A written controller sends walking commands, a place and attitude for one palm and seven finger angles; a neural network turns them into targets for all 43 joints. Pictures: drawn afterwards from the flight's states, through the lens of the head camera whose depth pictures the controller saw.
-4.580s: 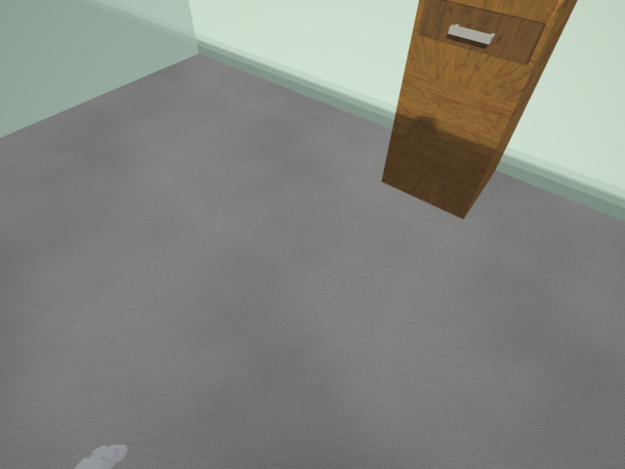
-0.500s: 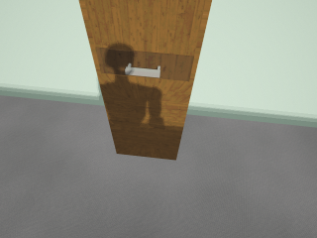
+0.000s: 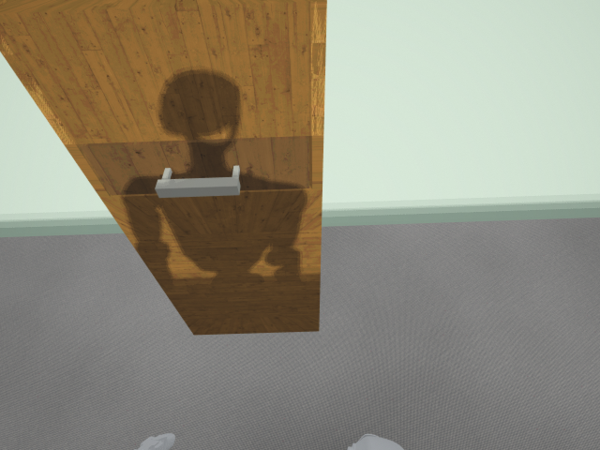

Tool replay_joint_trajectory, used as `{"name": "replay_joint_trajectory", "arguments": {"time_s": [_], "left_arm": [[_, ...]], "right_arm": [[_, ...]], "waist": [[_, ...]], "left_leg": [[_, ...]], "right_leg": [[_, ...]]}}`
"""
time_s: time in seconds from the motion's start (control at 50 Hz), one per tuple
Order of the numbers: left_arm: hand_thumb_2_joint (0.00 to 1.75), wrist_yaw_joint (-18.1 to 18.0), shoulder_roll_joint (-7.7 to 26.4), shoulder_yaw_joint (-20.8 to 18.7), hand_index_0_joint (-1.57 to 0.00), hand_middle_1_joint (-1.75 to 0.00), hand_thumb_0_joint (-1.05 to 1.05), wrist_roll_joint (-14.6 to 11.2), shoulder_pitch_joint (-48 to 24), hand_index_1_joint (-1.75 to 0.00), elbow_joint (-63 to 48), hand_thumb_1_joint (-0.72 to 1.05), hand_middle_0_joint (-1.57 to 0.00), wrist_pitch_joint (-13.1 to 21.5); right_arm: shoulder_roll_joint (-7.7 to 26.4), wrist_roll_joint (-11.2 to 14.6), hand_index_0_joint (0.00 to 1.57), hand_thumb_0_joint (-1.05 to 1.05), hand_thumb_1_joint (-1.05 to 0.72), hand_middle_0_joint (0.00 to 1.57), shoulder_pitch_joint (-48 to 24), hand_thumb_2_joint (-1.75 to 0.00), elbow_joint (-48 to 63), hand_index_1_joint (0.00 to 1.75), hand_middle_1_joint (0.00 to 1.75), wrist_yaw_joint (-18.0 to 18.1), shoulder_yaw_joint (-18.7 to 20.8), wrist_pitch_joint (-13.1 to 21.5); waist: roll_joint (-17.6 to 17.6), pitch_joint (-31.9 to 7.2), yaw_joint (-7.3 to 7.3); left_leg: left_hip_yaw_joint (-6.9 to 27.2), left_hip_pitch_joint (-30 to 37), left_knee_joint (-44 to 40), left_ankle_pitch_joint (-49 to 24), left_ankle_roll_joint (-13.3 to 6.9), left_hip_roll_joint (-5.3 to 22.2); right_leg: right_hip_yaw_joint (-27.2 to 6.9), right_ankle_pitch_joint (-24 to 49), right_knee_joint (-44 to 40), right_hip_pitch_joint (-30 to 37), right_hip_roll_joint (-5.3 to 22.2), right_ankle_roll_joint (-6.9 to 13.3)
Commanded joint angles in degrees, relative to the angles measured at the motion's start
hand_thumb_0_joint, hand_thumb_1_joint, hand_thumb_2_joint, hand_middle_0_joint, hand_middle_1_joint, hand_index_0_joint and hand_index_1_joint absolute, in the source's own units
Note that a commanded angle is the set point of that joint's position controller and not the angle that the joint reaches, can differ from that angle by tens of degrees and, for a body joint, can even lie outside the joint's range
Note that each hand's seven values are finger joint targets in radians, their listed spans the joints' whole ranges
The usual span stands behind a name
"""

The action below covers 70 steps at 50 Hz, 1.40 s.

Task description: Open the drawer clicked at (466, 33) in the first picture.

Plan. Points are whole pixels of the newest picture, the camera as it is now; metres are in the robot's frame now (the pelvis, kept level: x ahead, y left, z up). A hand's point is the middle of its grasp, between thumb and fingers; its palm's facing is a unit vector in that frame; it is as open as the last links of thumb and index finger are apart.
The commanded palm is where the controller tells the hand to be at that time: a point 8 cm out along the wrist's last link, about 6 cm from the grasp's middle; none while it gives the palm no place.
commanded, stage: come to a stop and stand still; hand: left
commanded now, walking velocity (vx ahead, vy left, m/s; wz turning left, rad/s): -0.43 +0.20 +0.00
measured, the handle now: (200, 179) +0.54 +0.18 +0.02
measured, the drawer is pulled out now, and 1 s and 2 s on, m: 0.00 0.00 0.00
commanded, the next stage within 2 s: look again from close up in 1.36 s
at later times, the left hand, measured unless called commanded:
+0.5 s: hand out of the picture +0.04 +0.25 -0.17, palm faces +0.10 -0.97 -0.20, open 7.3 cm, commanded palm none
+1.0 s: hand out of the picture -0.05 +0.22 -0.15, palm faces +0.01 -0.98 -0.21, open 7.3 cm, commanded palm none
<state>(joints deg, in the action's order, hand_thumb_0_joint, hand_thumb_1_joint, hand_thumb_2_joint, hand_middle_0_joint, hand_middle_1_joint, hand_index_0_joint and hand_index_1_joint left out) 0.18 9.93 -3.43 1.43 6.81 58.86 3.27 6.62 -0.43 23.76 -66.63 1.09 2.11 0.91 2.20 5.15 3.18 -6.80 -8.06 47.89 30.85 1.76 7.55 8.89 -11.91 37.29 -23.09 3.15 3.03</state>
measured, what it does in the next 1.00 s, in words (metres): steps on the spot: left foot, then right foot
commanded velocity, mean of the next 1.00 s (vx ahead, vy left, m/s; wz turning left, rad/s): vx -0.06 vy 0.03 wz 0.00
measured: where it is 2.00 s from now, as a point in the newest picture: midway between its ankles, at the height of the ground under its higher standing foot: outside the picture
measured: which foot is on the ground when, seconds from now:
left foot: up 0.00-0.38, down 0.40-1.00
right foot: down 0.00-0.42, up 0.44-0.80, down 0.82-1.00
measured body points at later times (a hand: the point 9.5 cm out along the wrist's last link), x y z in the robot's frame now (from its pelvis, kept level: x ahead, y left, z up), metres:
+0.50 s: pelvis +0.00 +0.05 +0.01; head +0.02 +0.09 +0.46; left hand +0.04 +0.30 -0.15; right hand +0.09 -0.18 -0.12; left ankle +0.00 +0.14 -0.72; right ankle +0.04 -0.09 -0.69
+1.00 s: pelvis -0.05 +0.05 +0.02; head -0.07 +0.04 +0.47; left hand -0.05 +0.27 -0.13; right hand -0.07 -0.17 -0.15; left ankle +0.00 +0.14 -0.72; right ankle -0.09 -0.07 -0.72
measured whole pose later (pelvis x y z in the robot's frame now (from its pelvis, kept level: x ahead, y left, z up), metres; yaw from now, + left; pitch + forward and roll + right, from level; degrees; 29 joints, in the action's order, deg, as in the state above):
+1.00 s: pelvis -0.05 +0.05 +0.02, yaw +0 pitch -3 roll +1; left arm -2.5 7.4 -0.1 0.8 16.0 64.8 -0.9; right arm 8.6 -0.3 17.2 -66.0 1.4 0.9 -0.8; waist 1.1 0.8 1.7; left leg -7.3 -11.5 21.6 7.5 -2.9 -0.8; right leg 2.3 -16.6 24.7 -5.3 1.4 -0.1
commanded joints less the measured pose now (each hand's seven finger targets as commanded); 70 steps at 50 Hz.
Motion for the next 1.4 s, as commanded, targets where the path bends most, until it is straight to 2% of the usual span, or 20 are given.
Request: {"name": "replay_joint_trajectory", "arguments": {"time_s": [0.0,0.06,0.18,0.28,0.34,0.36,0.38,0.4,0.42,0.44,0.5,0.58,0.68,0.74,0.78,0.84,0.86,0.88,1.04,1.38], "left_arm": [[0.90,-2.2,8.3,-0.8,-0.20,-0.30,0.00,-0.5,7.9,-0.30,0.5,0.90,-0.20,-0.6],[0.90,-2.8,7.0,-0.4,-0.20,-0.30,0.00,-0.1,3.7,-0.30,-1.6,0.90,-0.20,-2.1],[0.90,-3.1,9.0,-1.7,-0.20,-0.30,0.00,0.1,2.9,-0.30,-4.2,0.90,-0.20,-3.5],[0.90,-3.0,10.2,-2.1,-0.20,-0.30,0.00,0.6,2.9,-0.30,-5.1,0.90,-0.20,-4.0],[0.90,-2.7,10.1,-2.0,-0.20,-0.30,0.00,0.2,2.5,-0.30,-5.1,0.90,-0.20,-4.4],[0.90,-2.5,8.7,-1.6,-0.20,-0.30,0.00,-0.3,3.4,-0.30,-5.0,0.90,-0.20,-4.7],[0.90,-2.1,5.7,-1.1,-0.20,-0.30,0.00,-0.6,5.1,-0.30,-5.5,0.90,-0.20,-5.1],[0.90,-2.1,4.2,-0.6,-0.20,-0.30,0.00,-0.6,4.6,-0.30,-6.2,0.90,-0.20,-5.5],[0.90,-2.2,5.0,-0.8,-0.20,-0.30,0.00,-0.5,3.8,-0.30,-6.0,0.90,-0.20,-5.8],[0.90,-2.2,5.3,-1.1,-0.20,-0.30,0.00,-0.1,4.4,-0.30,-4.6,0.90,-0.20,-6.4],[0.90,-1.7,5.7,-1.3,-0.20,-0.30,0.00,0.1,8.7,-0.30,-1.9,0.90,-0.20,-5.8],[0.90,-2.0,4.8,-0.2,-0.20,-0.30,0.00,-0.3,8.9,-0.30,-0.8,0.90,-0.20,-5.3],[0.90,-2.2,3.4,1.1,-0.20,-0.30,0.00,-0.5,8.2,-0.30,0.3,0.90,-0.20,-5.2],[0.90,-2.5,3.2,1.4,-0.20,-0.30,0.00,-0.7,12.1,-0.30,2.9,0.90,-0.20,-4.8],[0.90,-2.8,4.0,1.7,-0.20,-0.30,0.00,-0.6,14.2,-0.30,4.6,0.90,-0.20,-4.0],[0.90,-2.8,4.6,2.1,-0.20,-0.30,0.00,-0.8,12.7,-0.30,4.9,0.90,-0.20,-3.5],[0.90,-2.8,4.1,2.2,-0.20,-0.30,0.00,-0.7,11.7,-0.30,5.0,0.90,-0.20,-3.2],[0.90,-2.8,3.4,2.4,-0.20,-0.30,0.00,-0.8,11.2,-0.30,4.9,0.90,-0.20,-3.2],[0.90,-2.9,2.7,2.3,-0.20,-0.30,0.00,-0.9,13.8,-0.30,4.8,0.90,-0.20,-3.6],[0.90,-3.0,-0.6,2.7,-0.20,-0.30,0.00,-1.1,17.9,-0.30,6.4,0.90,-0.20,-2.7]], "right_arm": [[3.1,0.7,0.20,0.00,-0.90,0.20,0.6,-0.90,3.5,0.30,0.30,0.9,0.6,-0.3],[2.3,0.6,0.20,0.00,-0.90,0.20,0.0,-0.90,3.3,0.30,0.30,0.9,0.6,-3.1],[5.6,-0.3,0.20,0.00,-0.90,0.20,-5.4,-0.90,7.9,0.30,0.30,0.1,2.0,-4.6],[6.0,-0.1,0.20,0.00,-0.90,0.20,-8.9,-0.90,11.0,0.30,0.30,-0.2,1.9,-3.5],[6.4,-0.2,0.20,0.00,-0.90,0.20,-5.4,-0.90,10.1,0.30,0.30,-0.2,1.7,-2.5],[8.0,-0.4,0.20,0.00,-0.90,0.20,-4.9,-0.90,10.0,0.30,0.30,-0.2,1.8,-2.1],[12.2,-0.9,0.20,0.00,-0.90,0.20,-6.1,-0.90,11.2,0.30,0.30,-0.2,2.5,-1.5],[15.3,-1.2,0.20,0.00,-0.90,0.20,-9.2,-0.90,13.3,0.30,0.30,-0.1,2.8,-1.8],[14.8,-1.6,0.20,0.00,-0.90,0.20,-12.7,-0.90,14.3,0.30,0.30,0.3,2.3,-1.9],[12.8,-1.4,0.20,0.00,-0.90,0.20,-14.9,-0.90,13.9,0.30,0.30,1.0,1.8,-1.6],[10.7,-0.8,0.20,0.00,-0.90,0.20,-15.4,-0.90,13.4,0.30,0.30,1.4,1.0,-1.1],[9.8,-0.3,0.20,0.00,-0.90,0.20,-10.6,-0.90,11.0,0.30,0.30,1.6,0.9,-0.4],[10.6,-0.4,0.20,0.00,-0.90,0.20,-7.0,-0.90,7.9,0.30,0.30,1.5,1.2,-0.6],[10.0,0.0,0.20,0.00,-0.90,0.20,-7.6,-0.90,6.7,0.30,0.30,1.2,1.1,-0.5],[8.2,0.4,0.20,0.00,-0.90,0.20,-7.9,-0.90,5.9,0.30,0.30,1.0,0.6,-0.4],[6.7,0.2,0.20,0.00,-0.90,0.20,-7.4,-0.90,4.7,0.30,0.30,0.3,-0.1,-0.5],[6.8,0.0,0.20,0.00,-0.90,0.20,-6.9,-0.90,4.0,0.30,0.30,0.4,-0.1,-0.7],[7.1,-0.1,0.20,0.00,-0.90,0.20,-6.0,-0.90,3.4,0.30,0.30,0.4,-0.1,-0.8],[5.5,-0.3,0.20,0.00,-0.90,0.20,-2.7,-0.90,0.9,0.30,0.30,0.4,-0.7,-1.5],[2.5,-0.2,0.20,0.00,-0.90,0.20,0.7,-0.90,-0.3,0.30,0.30,1.1,-0.9,-1.0]], "waist": [[-8.9,-7.2,-4.07],[-7.4,-4.4,-2.20],[-8.7,-6.9,-3.29],[-12.5,-10.2,-4.02],[-11.2,-11.1,-1.91],[-5.9,-10.8,-1.72],[8.1,-9.6,-2.24],[15.0,-6.2,-2.57],[10.6,-4.2,-3.19],[12.1,-3.4,-3.94],[5.3,-4.5,-5.15],[4.1,-7.8,-3.36],[5.1,-7.4,-1.65],[3.5,-8.4,-3.11],[-0.4,-6.9,-3.49],[-2.6,-2.4,-2.54],[-8.2,-1.0,-2.21],[-9.3,0.2,-1.89],[-2.1,4.2,-2.49],[-2.1,2.4,-2.40]], "left_leg": [[6.2,-12.9,15.6,0.5,-0.7,-0.8],[5.8,-10.3,10.8,-2.9,-0.1,-2.1],[6.2,-15.3,12.0,-5.7,1.3,-4.5],[5.2,-12.5,-0.5,-5.5,0.9,-5.1],[3.2,-2.6,-18.2,-17.4,0.5,-5.6],[4.6,2.3,-23.7,-21.3,-0.2,-3.6],[17.4,1.9,-29.5,-28.1,-3.9,6.9],[23.7,-6.2,-34.1,-35.0,-8.5,14.6],[22.0,-12.0,-35.0,-32.5,-11.6,14.7],[18.0,-12.5,-35.8,-32.1,-9.9,10.6],[11.9,-4.5,-32.0,-35.7,-9.0,6.1],[12.1,4.9,-31.7,-39.5,-10.2,6.2],[15.5,6.8,-32.6,-39.1,-10.9,7.3],[14.2,5.2,-31.4,-36.2,-8.8,5.2],[11.6,-0.9,-30.5,-27.3,-5.0,1.8],[9.5,-1.3,-31.9,-20.0,-2.6,-1.6],[8.8,-0.6,-30.8,-20.3,-2.7,-1.5],[8.5,0.1,-30.7,-19.7,-2.9,-1.5],[9.4,-4.4,-32.7,-10.4,-2.9,-1.6],[8.4,-3.3,-28.7,-16.1,-2.7,-1.6]], "right_leg": [[-17.3,40.4,-16.6,13.8,18.8,8.2],[-10.8,34.7,-17.8,5.3,16.1,6.8],[-11.5,30.7,-18.1,8.4,17.4,8.4],[-12.0,28.1,-15.8,13.0,16.2,8.1],[-10.6,17.8,-11.5,9.5,13.1,3.9],[-9.1,9.6,-8.4,5.5,10.3,1.3],[-4.4,-4.8,-1.3,-0.7,3.7,-2.4],[-4.5,-19.4,8.2,-1.3,-0.4,-4.2],[-9.2,-19.2,14.7,0.8,0.1,-4.0],[-11.5,-16.6,17.8,0.7,-0.3,-4.0],[-11.3,-11.1,23.5,-3.2,-1.5,-4.2],[-10.3,-12.0,16.0,-2.3,-0.4,-5.8],[-8.3,-14.8,-0.6,5.0,-0.2,-5.3],[-7.4,-6.7,-11.7,11.3,-0.2,-4.5],[-10.3,1.8,-19.2,16.8,2.3,-3.2],[-12.3,-0.8,-19.1,11.8,5.0,-1.1],[-12.5,-2.2,-19.8,9.8,4.3,-1.3],[-12.5,-4.6,-20.7,7.9,4.4,-1.3],[-12.5,-13.4,-21.3,4.8,2.9,-1.5],[-13.2,-11.1,-21.5,3.5,2.8,-0.7]]}}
